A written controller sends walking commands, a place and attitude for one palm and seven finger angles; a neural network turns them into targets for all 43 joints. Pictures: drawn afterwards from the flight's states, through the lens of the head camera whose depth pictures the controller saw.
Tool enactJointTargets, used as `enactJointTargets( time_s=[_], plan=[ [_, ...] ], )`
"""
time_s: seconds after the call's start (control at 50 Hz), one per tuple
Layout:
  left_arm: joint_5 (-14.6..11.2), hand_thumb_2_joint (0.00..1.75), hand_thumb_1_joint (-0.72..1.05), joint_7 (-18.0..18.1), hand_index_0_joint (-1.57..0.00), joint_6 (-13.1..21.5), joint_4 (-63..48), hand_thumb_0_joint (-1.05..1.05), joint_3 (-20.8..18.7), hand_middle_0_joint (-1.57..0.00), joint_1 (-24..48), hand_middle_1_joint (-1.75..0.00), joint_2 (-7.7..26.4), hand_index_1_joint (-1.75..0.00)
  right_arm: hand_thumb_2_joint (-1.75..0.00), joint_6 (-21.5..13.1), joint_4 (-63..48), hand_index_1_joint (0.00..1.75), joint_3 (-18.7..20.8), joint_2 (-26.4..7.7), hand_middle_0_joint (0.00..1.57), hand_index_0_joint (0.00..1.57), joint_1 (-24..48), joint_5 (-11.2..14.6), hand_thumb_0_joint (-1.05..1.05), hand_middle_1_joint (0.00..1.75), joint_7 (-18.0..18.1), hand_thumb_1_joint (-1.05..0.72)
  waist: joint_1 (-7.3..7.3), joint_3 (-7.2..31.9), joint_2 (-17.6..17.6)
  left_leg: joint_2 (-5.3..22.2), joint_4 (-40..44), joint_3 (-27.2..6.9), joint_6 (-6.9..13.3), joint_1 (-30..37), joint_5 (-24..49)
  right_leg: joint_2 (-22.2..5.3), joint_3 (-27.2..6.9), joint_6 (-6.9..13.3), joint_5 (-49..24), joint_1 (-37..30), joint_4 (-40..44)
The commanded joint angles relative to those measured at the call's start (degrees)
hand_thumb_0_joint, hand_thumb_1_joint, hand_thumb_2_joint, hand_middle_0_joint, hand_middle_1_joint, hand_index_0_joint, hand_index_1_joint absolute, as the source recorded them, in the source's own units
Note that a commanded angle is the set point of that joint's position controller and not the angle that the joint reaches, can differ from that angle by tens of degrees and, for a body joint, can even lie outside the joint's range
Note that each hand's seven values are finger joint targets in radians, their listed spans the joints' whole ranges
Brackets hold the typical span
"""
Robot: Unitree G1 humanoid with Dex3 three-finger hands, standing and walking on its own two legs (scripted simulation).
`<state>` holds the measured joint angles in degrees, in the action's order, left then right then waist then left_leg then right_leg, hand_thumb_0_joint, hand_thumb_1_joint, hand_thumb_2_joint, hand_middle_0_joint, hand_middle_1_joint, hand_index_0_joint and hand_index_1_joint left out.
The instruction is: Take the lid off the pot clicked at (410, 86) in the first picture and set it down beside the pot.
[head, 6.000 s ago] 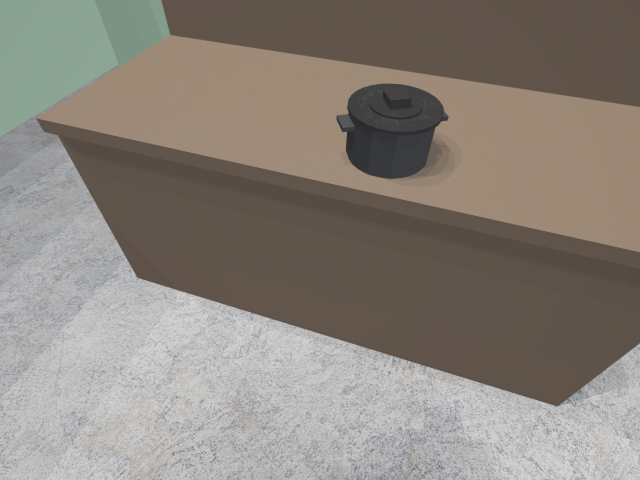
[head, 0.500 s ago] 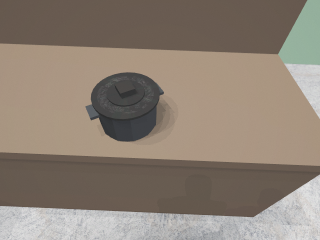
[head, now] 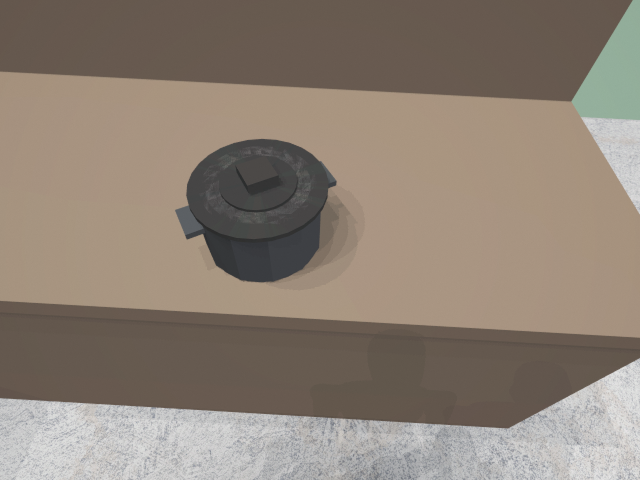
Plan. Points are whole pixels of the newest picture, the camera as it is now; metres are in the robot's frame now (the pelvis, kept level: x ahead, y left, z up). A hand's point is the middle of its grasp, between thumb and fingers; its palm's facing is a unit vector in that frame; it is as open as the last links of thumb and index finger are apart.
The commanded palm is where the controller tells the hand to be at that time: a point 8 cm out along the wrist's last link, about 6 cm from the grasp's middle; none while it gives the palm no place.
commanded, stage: come to a stop and stand still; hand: left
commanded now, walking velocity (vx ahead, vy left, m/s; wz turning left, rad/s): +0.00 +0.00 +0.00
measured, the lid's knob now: (257, 173) +0.49 +0.12 +0.09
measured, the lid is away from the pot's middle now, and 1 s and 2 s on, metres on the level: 0.00 0.00 0.00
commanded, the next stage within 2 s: look again from close up in 0.82 s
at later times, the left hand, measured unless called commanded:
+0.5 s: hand out of the picture -0.02 +0.15 -0.17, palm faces +0.00 -0.98 -0.22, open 7.3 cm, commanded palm none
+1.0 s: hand out of the picture -0.03 +0.12 -0.17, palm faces +0.01 -0.98 -0.18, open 7.3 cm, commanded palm none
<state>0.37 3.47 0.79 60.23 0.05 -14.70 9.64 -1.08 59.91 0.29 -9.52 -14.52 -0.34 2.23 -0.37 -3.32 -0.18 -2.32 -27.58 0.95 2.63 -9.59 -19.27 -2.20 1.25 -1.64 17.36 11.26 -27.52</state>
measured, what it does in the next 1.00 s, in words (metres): shifts its weight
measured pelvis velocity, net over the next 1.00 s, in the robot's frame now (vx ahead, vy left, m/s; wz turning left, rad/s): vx -0.03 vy -0.04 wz -0.01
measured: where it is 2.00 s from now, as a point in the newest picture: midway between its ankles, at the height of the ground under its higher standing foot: outside the picture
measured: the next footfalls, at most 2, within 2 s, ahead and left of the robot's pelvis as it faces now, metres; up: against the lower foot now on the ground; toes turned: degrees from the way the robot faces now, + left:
none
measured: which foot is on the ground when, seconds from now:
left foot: down 0.00-1.00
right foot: down 0.00-1.00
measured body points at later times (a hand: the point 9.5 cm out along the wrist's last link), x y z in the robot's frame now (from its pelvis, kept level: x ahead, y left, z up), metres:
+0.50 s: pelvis -0.03 -0.03 +0.00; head -0.02 -0.04 +0.45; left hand -0.02 +0.20 -0.15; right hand -0.02 -0.26 -0.16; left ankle -0.05 +0.09 -0.74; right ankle -0.04 -0.14 -0.74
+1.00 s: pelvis -0.03 -0.04 +0.00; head -0.01 -0.05 +0.45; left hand -0.03 +0.17 -0.16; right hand -0.05 -0.25 -0.16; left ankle -0.05 +0.09 -0.74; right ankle -0.04 -0.14 -0.74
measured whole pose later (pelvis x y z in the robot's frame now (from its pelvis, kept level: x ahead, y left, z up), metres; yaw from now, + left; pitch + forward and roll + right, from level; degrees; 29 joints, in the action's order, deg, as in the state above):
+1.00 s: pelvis -0.03 -0.04 +0.00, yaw -1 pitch -1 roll +0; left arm 0.1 1.6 0.2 62.2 0.9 -16.8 8.2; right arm -0.9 64.0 -0.9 -6.8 -17.1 -0.2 2.2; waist 0.1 -3.2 0.1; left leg 0.8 -26.6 0.7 -0.9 -9.2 -16.4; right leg 0.9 1.7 2.0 15.4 11.9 -28.3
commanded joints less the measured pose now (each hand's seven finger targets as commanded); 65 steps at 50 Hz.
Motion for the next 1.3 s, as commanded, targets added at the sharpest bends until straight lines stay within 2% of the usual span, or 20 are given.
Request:
enactJointTargets(
  time_s=[0.0, 0.02, 0.06, 0.1, 0.12, 0.22, 0.3, 0.32, 0.38, 0.46, 0.48, 0.56, 0.62, 0.7, 0.86, 0.88, 0.94, 1.0, 1.08, 1.28],
  plan=[
    [0.0, 0.90, 0.90, -0.1, -0.20, 0.0, -2.9, 0.00, -0.8, -0.20, -4.7, -0.30, 5.2, -0.30, -0.90, -0.8, -5.4, 0.30, 1.2, -7.5, 0.20, 0.20, -3.9, -0.5, 0.00, 0.30, 0.1, -0.90, 0.48, 7.7, 8.6, 10.5, -0.5, -7.6, 0.8, 4.5, 40.6, -1.5, -0.1, 4.0, -8.0, 0.4, -4.1],
    [0.0, 0.90, 0.90, -0.2, -0.20, -0.1, -2.9, 0.00, -0.7, -0.20, -4.8, -0.30, 5.1, -0.30, -0.90, -0.6, -5.8, 0.30, 1.1, -7.5, 0.20, 0.20, -3.4, -0.4, 0.00, 0.30, 0.1, -0.90, 0.74, 5.6, 5.4, 10.3, -0.9, -7.3, 1.0, 3.0, 38.8, -1.6, -0.8, 4.0, -8.9, 0.8, -3.1],
    [0.1, 0.90, 0.90, -0.4, -0.20, -0.2, -2.9, 0.00, -0.5, -0.20, -4.2, -0.30, 5.5, -0.30, -0.90, -0.4, -6.1, 0.30, 0.8, -6.9, 0.20, 0.20, -3.0, -0.2, 0.00, 0.30, 0.0, -0.90, 0.38, 1.0, 0.0, 8.6, 0.3, -6.2, 0.2, -0.9, 26.5, -2.6, -3.0, 4.4, -11.8, 1.5, -0.7],
    [0.0, 0.90, 0.90, -0.8, -0.20, -0.5, -3.3, 0.00, -0.4, -0.20, -3.1, -0.30, 6.0, -0.30, -0.90, 0.0, -6.2, 0.30, 0.6, -6.5, 0.20, 0.20, -2.1, -0.3, 0.00, 0.30, -0.3, -0.90, 0.28, -2.8, -0.5, 7.7, 3.0, -6.0, -0.2, -3.5, 15.1, -3.0, -3.9, 4.4, -8.3, 3.7, 0.6],
    [0.1, 0.90, 0.90, -0.9, -0.20, -0.6, -3.5, 0.00, -0.4, -0.20, -3.0, -0.30, 6.3, -0.30, -0.90, -0.1, -6.2, 0.30, 0.4, -6.5, 0.20, 0.20, -2.1, -0.3, 0.00, 0.30, -0.4, -0.90, 0.20, -3.1, -0.3, 7.5, 3.9, -5.8, -0.2, -4.0, 12.0, -2.9, -4.5, 4.4, -6.3, 4.0, 1.0],
    [0.3, 0.90, 0.90, -1.4, -0.20, -0.6, -3.9, 0.00, -0.5, -0.20, -3.4, -0.30, 7.5, -0.30, -0.90, -0.2, -5.6, 0.30, 0.1, -6.5, 0.20, 0.20, -2.0, -0.3, 0.00, 0.30, -0.8, -0.90, 0.34, -2.8, -1.6, 6.5, 5.4, -4.7, -0.5, -4.6, 3.6, -3.2, -6.7, 4.5, 0.8, 5.1, 3.8],
    [0.2, 0.90, 0.90, -1.5, -0.20, -0.4, -3.8, 0.00, -0.6, -0.20, -3.8, -0.30, 7.7, -0.30, -0.90, -0.5, -4.7, 0.30, -0.1, -6.5, 0.20, 0.20, -2.8, -0.2, 0.00, 0.30, -0.8, -0.90, 0.39, -0.9, -1.9, 6.5, 5.0, -4.1, -0.7, -3.1, 5.6, -3.5, -6.9, 4.5, -1.1, 4.4, 4.1],
    [0.2, 0.90, 0.90, -1.5, -0.20, -0.4, -3.7, 0.00, -0.5, -0.20, -4.0, -0.30, 7.6, -0.30, -0.90, -0.6, -4.4, 0.30, -0.1, -6.3, 0.20, 0.20, -3.0, -0.2, 0.00, 0.30, -0.8, -0.90, 0.40, -0.7, -0.7, 6.6, 4.9, -4.0, -0.8, -2.9, 6.6, -3.6, -7.0, 4.5, -2.3, 4.3, 4.0],
    [0.1, 0.90, 0.90, -1.5, -0.20, -0.1, -3.2, 0.00, -0.5, -0.20, -4.7, -0.30, 7.6, -0.30, -0.90, -0.8, -3.2, 0.30, -0.3, -5.6, 0.20, 0.20, -3.7, -0.1, 0.00, 0.30, -0.6, -0.90, 0.70, 1.4, -1.2, 7.1, 4.6, -3.8, -0.9, -1.4, 10.4, -3.9, -6.3, 4.7, -8.0, 2.1, 3.5],
    [0.0, 0.90, 0.90, -1.4, -0.20, 0.1, -2.2, 0.00, -0.3, -0.20, -4.9, -0.30, 7.3, -0.30, -0.90, -0.7, -1.5, 0.30, -0.3, -5.1, 0.20, 0.20, -4.8, -0.1, 0.00, 0.30, -0.5, -0.90, 0.45, 0.7, -0.4, 7.0, 4.3, -3.4, -1.4, -1.5, 11.1, -4.3, -6.5, 4.8, -10.2, 1.9, 3.7],
    [0.0, 0.90, 0.90, -1.5, -0.20, 0.0, -2.1, 0.00, -0.3, -0.20, -5.1, -0.30, 7.4, -0.30, -0.90, -0.6, -1.2, 0.30, -0.4, -4.9, 0.20, 0.20, -4.8, 0.0, 0.00, 0.30, -0.4, -0.90, 0.70, 0.4, -1.3, 7.1, 4.4, -3.5, -1.3, -1.6, 10.4, -4.2, -6.4, 5.0, -9.7, 1.9, 4.2],
    [0.0, 0.90, 0.90, -1.4, -0.20, 0.1, -1.2, 0.00, -0.2, -0.20, -5.4, -0.30, 6.8, -0.30, -0.90, -0.5, 0.2, 0.30, -0.4, -4.1, 0.20, 0.20, -5.8, 0.0, 0.00, 0.30, -0.4, -0.90, 0.48, -0.5, 0.1, 6.9, 4.3, -3.0, -1.7, -1.8, 10.0, -4.5, -6.8, 5.1, -9.1, 2.3, 4.8],
    [0.0, 0.90, 0.90, -1.4, -0.20, 0.1, -0.8, 0.00, -0.2, -0.20, -5.8, -0.30, 6.3, -0.30, -0.90, -0.5, 0.9, 0.30, -0.3, -3.6, 0.20, 0.20, -6.2, 0.0, 0.00, 0.30, -0.3, -0.90, 0.53, -0.8, -1.2, 6.8, 4.2, -3.0, -1.7, -2.0, 9.3, -4.5, -6.9, 5.1, -8.0, 2.3, 5.4],
    [0.0, 0.90, 0.90, -1.4, -0.20, 0.1, -0.3, 0.00, -0.2, -0.20, -6.0, -0.30, 5.8, -0.30, -0.90, -0.5, 1.7, 0.30, -0.3, -3.2, 0.20, 0.20, -6.7, 0.0, 0.00, 0.30, -0.2, -0.90, 0.64, -0.9, 0.3, 7.0, 4.3, -2.8, -1.8, -1.9, 9.5, -4.3, -6.7, 5.2, -7.9, 2.3, 5.6],
    [0.0, 0.90, 0.90, -1.2, -0.20, 0.4, 0.3, 0.00, -0.2, -0.20, -6.5, -0.30, 4.8, -0.30, -0.90, -0.9, 2.9, 0.30, -0.2, -2.1, 0.20, 0.20, -7.8, 0.2, 0.00, 0.30, 0.0, -0.90, 0.57, 0.3, 0.1, 7.5, 4.3, -3.0, -1.8, -0.9, 13.7, -4.3, -5.9, 5.2, -14.6, 0.3, 4.2],
    [-0.1, 0.90, 0.90, -1.3, -0.20, 0.3, 0.3, 0.00, -0.2, -0.20, -6.6, -0.30, 5.0, -0.30, -0.90, -0.8, 3.0, 0.30, -0.2, -2.0, 0.20, 0.20, -7.5, 0.2, 0.00, 0.30, 0.1, -0.90, 0.77, -0.3, -0.9, 7.7, 4.5, -3.0, -1.8, -1.2, 13.0, -4.1, -5.7, 5.2, -13.8, 0.4, 4.6],
    [0.0, 0.90, 0.90, -1.2, -0.20, 0.2, 0.4, 0.00, -0.2, -0.20, -6.5, -0.30, 4.7, -0.30, -0.90, -0.7, 3.2, 0.30, -0.2, -1.9, 0.20, 0.20, -7.7, 0.2, 0.00, 0.30, 0.1, -0.90, 0.57, -1.0, 0.4, 7.5, 4.6, -2.9, -1.9, -1.3, 12.7, -4.2, -5.9, 5.2, -12.9, 1.0, 4.7],
    [0.0, 0.90, 0.90, -1.2, -0.20, 0.1, 0.4, 0.00, -0.3, -0.20, -6.6, -0.30, 4.4, -0.30, -0.90, -0.7, 3.2, 0.30, -0.2, -1.8, 0.20, 0.20, -7.4, 0.2, 0.00, 0.30, 0.1, -0.90, 0.77, -2.1, 0.0, 7.4, 4.9, -3.2, -1.7, -1.8, 11.6, -4.1, -5.9, 5.0, -10.9, 1.6, 5.3],
    [-0.1, 0.90, 0.90, -1.3, -0.20, 0.2, 0.4, 0.00, -0.3, -0.20, -7.0, -0.30, 4.6, -0.30, -0.90, -0.7, 3.4, 0.30, -0.2, -1.5, 0.20, 0.20, -7.6, 0.2, 0.00, 0.30, 0.1, -0.90, 0.84, -0.7, -0.2, 7.6, 5.0, -3.1, -1.6, -0.8, 12.0, -4.1, -5.7, 5.1, -11.1, 0.9, 5.5],
    [0.0, 0.90, 0.90, -1.3, -0.20, 0.2, 0.4, 0.00, -0.2, -0.20, -7.5, -0.30, 4.3, -0.30, -0.90, -0.9, 3.6, 0.30, -0.2, -1.4, 0.20, 0.20, -7.8, 0.3, 0.00, 0.30, 0.1, -0.90, 0.83, -0.9, -0.5, 7.7, 5.3, -3.3, -1.5, -1.2, 12.1, -4.0, -5.5, 5.0, -10.9, 0.6, 5.7]
  ],
)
